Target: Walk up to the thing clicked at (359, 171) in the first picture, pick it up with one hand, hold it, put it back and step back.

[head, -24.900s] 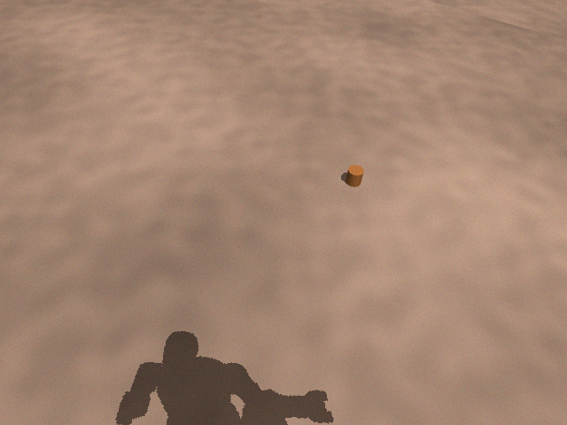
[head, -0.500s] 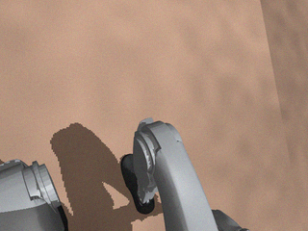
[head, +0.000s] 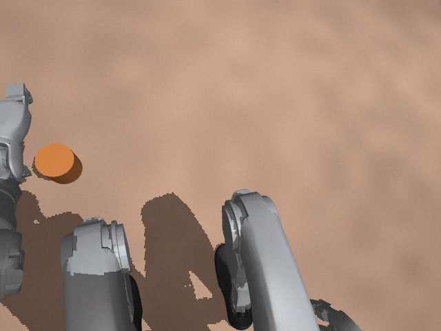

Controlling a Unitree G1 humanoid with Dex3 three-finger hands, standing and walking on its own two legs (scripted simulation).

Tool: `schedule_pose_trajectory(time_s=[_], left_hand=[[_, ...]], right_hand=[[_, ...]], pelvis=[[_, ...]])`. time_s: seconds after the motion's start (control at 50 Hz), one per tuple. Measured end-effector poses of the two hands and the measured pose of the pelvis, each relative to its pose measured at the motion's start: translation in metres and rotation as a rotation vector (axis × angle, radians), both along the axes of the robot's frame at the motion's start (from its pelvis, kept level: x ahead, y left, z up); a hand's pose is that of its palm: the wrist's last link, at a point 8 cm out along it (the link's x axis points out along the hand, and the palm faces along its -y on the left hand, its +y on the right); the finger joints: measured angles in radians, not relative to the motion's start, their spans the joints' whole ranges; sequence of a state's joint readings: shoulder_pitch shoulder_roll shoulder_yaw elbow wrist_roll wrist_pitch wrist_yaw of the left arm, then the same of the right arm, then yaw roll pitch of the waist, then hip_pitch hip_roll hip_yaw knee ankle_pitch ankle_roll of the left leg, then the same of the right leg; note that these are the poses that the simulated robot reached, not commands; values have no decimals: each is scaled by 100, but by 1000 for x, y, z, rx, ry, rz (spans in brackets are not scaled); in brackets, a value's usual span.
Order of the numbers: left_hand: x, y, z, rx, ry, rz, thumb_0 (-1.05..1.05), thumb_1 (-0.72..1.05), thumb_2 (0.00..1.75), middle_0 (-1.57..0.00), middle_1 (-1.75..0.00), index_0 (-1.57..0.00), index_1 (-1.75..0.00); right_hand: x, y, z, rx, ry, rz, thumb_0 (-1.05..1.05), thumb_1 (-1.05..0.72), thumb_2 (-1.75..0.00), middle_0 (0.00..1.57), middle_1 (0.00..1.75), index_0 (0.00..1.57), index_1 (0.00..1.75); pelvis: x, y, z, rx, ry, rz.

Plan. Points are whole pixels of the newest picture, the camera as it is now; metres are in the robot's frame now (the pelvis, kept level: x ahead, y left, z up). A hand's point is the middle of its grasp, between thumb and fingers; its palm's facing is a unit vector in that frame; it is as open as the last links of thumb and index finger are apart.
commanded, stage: withdraw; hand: left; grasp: from above
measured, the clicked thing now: (60, 164) +0.47 +0.27 -0.30
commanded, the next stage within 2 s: home in 0.42 s
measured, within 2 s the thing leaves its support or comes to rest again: neither
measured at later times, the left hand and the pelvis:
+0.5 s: hand (34, 159) +0.45 +0.27 -0.17, palm faces -0.47 -0.04 -0.88, open 14.0 cm; pelvis -0.02 +0.00 +0.00, yaw +2 degrees
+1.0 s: hand out of the picture +0.39 +0.27 -0.03, palm faces -0.36 -0.50 -0.79, open 9.6 cm; pelvis +0.00 +0.00 +0.10, yaw +3 degrees
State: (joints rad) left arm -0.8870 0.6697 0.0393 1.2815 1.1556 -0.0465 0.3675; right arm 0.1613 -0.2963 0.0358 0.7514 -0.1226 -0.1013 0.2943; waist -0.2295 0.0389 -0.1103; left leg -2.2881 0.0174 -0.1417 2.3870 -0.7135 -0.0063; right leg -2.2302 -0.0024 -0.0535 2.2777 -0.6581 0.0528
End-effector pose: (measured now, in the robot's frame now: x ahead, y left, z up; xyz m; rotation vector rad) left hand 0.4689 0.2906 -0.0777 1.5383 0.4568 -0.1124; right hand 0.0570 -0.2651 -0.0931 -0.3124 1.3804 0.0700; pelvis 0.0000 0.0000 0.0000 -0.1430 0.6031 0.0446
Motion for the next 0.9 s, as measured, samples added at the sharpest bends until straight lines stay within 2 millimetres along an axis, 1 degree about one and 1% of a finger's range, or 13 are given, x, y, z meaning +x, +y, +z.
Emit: schedule_pose_trajectory(time_s=[0.06,0.1,0.16,0.22,0.3,0.4,0.46,0.52,0.6,0.68,0.76,0.82,0.9], left_hand=[[-10,2,26,-1,67,9,0,-55,104,-10,-100,-7,-102],[-17,0,36,-13,117,5,0,-55,104,-10,-100,-7,-102],[-25,-6,43,-42,169,-30,0,-55,105,-10,-100,-7,-102],[-28,-14,42,-64,174,-89,0,-55,105,-11,-101,-8,-103],[-27,-21,30,-71,154,-146,0,-55,105,-11,-101,-8,-103],[-23,-22,-2,-71,145,-161,0,-54,105,-10,-102,-8,-103],[-19,-19,-23,-66,137,-157,0,-54,104,-10,-102,-8,-103],[-12,-15,-39,-57,105,-140,0,-54,104,-10,-103,-8,-103],[2,-10,-45,-41,33,-101,0,-51,101,-12,-101,-11,-101],[13,-5,-32,-42,-15,-44,0,-42,97,-17,-91,-15,-91],[12,0,-4,-80,-18,32,0,-29,91,-21,-77,-19,-78],[3,5,24,-136,-1,92,0,-16,89,-22,-68,-20,-68],[-24,8,60,-248,37,157,0,8,88,-23,-56,-21,-57]], right_hand=[[14,-2,9,-6,-44,-9,0,-92,-91,20,30,20,30],[20,-5,16,-21,-70,-6,0,-92,-91,20,30,20,30],[25,-10,26,-60,-94,11,0,-92,-91,20,30,20,30],[23,-17,34,-108,-94,28,0,-92,-91,20,30,20,30],[16,-25,36,-164,-72,42,0,-92,-91,20,30,20,30],[-2,-27,29,-210,-38,42,0,-91,-91,20,30,20,30],[-15,-23,22,-218,-6,40,0,-91,-91,20,30,20,30],[-29,-16,13,-208,35,33,0,-91,-91,20,30,20,30],[-45,-4,3,-175,88,-1,0,-91,-90,20,30,20,30],[-49,7,-1,-130,114,-51,0,-90,-90,20,30,20,30],[-42,15,5,-86,102,-95,0,-90,-90,20,30,20,30],[-28,17,17,-61,71,-115,0,-90,-90,20,30,20,30],[-1,14,41,-46,1,-116,0,-90,-90,21,30,20,30]], pelvis=[[-4,-1,16,18,-2,11],[-8,-3,25,27,-9,17],[-13,-5,34,37,-21,24],[-17,-7,37,40,-29,27],[-19,-8,31,40,-32,28],[-19,-6,13,28,-34,24],[-19,-5,2,21,-38,21],[-17,-3,-7,13,-36,18],[-11,-1,-15,9,-19,14],[-6,1,-11,8,7,12],[-1,3,5,8,31,14],[1,4,25,9,41,18],[2,5,56,14,42,22]])
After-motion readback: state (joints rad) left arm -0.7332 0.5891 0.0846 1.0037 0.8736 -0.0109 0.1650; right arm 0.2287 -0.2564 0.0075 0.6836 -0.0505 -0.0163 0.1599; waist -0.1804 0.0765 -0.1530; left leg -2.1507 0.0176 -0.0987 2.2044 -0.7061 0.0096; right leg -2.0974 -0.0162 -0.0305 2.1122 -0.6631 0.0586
